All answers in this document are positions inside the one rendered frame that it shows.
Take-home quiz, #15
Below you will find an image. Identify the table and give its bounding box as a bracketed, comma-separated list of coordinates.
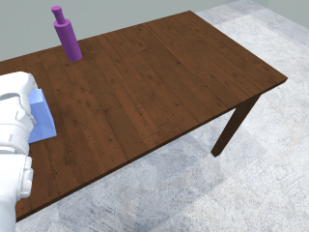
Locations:
[0, 11, 288, 222]

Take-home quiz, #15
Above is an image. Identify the sponge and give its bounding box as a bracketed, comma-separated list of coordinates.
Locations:
[28, 89, 57, 144]

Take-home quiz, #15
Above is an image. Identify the robot left forearm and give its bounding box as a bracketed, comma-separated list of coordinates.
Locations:
[0, 90, 34, 157]

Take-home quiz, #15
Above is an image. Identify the left robot hand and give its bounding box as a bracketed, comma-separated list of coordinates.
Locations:
[0, 72, 39, 126]

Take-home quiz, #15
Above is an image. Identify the robot left upper arm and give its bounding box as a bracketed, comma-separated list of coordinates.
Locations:
[0, 154, 34, 232]

